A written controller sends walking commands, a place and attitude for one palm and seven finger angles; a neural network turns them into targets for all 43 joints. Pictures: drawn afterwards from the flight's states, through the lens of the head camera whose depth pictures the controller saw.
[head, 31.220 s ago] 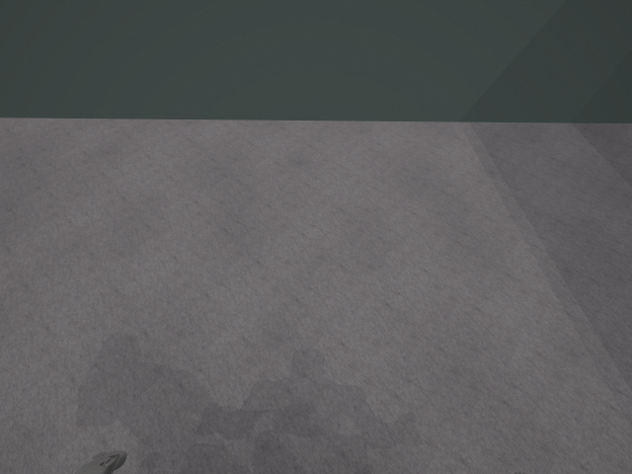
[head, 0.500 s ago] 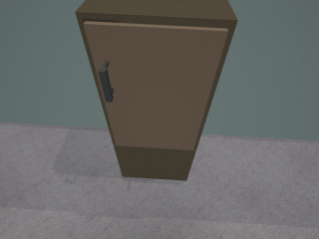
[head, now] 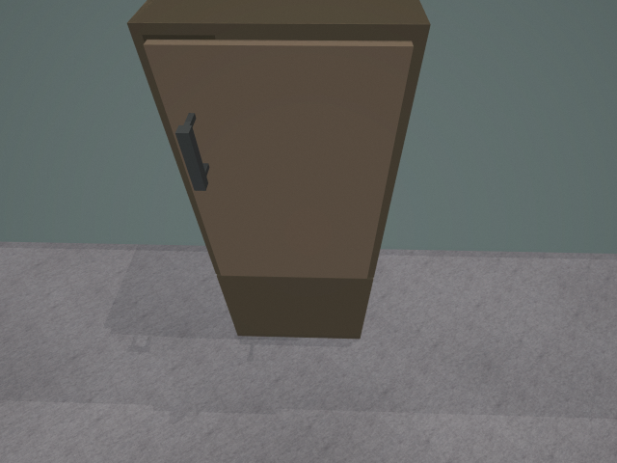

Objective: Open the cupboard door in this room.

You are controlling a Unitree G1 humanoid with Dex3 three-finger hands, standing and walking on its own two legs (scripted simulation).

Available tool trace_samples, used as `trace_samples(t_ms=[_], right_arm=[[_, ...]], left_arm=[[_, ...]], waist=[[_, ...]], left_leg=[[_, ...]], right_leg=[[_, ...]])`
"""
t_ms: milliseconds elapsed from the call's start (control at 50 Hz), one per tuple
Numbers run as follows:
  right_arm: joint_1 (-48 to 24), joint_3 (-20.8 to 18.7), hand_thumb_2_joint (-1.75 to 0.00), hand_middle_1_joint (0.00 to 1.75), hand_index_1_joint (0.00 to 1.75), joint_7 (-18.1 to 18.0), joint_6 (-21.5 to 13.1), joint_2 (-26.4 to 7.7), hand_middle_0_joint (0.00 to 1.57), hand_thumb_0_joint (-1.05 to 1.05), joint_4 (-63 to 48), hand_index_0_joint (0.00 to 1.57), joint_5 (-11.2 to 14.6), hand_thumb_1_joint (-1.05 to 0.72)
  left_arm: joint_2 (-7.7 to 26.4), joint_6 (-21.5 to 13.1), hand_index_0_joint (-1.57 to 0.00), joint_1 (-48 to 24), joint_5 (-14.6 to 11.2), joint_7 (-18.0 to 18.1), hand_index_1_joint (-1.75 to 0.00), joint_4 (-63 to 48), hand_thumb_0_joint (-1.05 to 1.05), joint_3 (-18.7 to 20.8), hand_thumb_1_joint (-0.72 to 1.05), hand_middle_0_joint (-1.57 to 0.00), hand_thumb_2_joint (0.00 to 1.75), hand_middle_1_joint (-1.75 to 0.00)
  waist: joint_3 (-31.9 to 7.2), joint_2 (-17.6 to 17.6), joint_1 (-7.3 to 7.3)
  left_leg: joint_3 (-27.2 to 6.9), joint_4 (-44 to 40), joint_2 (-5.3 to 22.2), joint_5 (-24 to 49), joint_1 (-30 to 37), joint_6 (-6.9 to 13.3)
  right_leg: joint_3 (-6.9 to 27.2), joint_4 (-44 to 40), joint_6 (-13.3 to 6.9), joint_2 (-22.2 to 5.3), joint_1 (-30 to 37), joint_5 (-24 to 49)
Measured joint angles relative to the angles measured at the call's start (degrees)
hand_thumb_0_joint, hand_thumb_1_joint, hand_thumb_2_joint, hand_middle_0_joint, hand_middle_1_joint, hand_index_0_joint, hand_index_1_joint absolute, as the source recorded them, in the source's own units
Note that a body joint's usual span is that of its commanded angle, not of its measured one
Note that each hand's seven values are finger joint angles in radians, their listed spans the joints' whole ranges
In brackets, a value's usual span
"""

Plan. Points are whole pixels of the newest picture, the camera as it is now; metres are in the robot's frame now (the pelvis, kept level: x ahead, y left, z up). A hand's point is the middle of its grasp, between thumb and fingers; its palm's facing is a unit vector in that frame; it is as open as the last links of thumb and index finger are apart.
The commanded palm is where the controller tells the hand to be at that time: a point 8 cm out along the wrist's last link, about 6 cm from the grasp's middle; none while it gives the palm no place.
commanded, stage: come to a stop and stand still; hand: left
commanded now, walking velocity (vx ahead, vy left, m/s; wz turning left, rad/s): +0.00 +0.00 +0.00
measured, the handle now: (195, 152) +0.57 +0.23 +0.08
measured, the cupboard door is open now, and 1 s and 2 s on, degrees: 0 0 0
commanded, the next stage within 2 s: look again from close up in 0.50 s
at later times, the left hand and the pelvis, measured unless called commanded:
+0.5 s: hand out of the picture -0.07 +0.17 -0.17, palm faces +0.05 -0.99 -0.16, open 7.4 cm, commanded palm none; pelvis -0.04 +0.00 +0.01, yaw +1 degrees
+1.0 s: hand out of the picture -0.01 +0.21 -0.16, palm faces +0.03 -0.97 -0.23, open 7.4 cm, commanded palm none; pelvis -0.02 +0.03 +0.01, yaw +0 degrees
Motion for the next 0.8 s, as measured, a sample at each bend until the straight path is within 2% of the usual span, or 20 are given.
trace_samples(t_ms=[280,600,640,720,800], right_arm=[[3.7,1.6,-0.90,0.30,0.30,1.2,-0.1,1.0,0.20,0.00,2.9,0.20,-0.4,-0.91],[7.2,2.3,-0.90,0.30,0.30,0.8,-0.9,3.5,0.20,0.00,5.2,0.20,0.0,-0.90],[6.6,2.2,-0.90,0.30,0.30,1.2,-0.5,3.0,0.20,0.00,4.2,0.20,0.1,-0.90],[6.2,1.7,-0.90,0.30,0.30,1.4,-0.6,1.9,0.20,0.01,1.7,0.20,-0.4,-0.91],[6.9,1.8,-0.90,0.30,0.30,1.1,-1.3,1.0,0.20,0.02,1.2,0.20,-0.3,-0.92]], left_arm=[[-0.1,0.4,-0.20,3.2,-0.3,-1.1,-0.30,3.2,0.00,-1.2,0.92,-0.20,0.89,-0.30],[-2.6,-0.2,-0.19,7.0,-0.4,-1.0,-0.30,6.4,0.00,-1.6,0.91,-0.20,0.89,-0.30],[-3.4,-1.0,-0.19,7.0,-0.2,-0.2,-0.30,6.5,0.00,-2.3,0.91,-0.20,0.89,-0.30],[-4.2,-1.4,-0.20,7.0,-0.1,-0.3,-0.30,6.3,0.00,-2.5,0.91,-0.20,0.89,-0.30],[-4.0,-1.4,-0.20,6.1,-0.1,-0.3,-0.30,5.9,0.00,-2.2,0.91,-0.20,0.89,-0.30]], waist=[[-0.5,-1.0,0.42],[-0.6,-1.1,0.72],[-0.6,0.3,0.66],[-1.4,2.2,-0.77],[-2.7,3.0,-0.67]], left_leg=[[-0.9,-5.5,1.0,5.9,0.4,-0.1],[-1.1,-6.0,0.4,6.4,-0.4,0.6],[-1.4,-3.0,1.2,5.1,-2.3,0.6],[-1.6,0.6,0.8,2.8,-3.8,1.5],[-1.1,0.3,-0.3,2.3,-2.5,2.1]], right_leg=[[-1.2,-8.0,-0.6,1.5,1.8,6.9],[-1.3,-9.0,0.1,1.0,1.3,7.7],[-1.6,-8.8,0.2,1.6,0.9,7.8],[-1.7,-6.0,0.7,1.0,-0.3,6.1],[-1.2,-4.9,1.6,-0.1,0.4,5.0]])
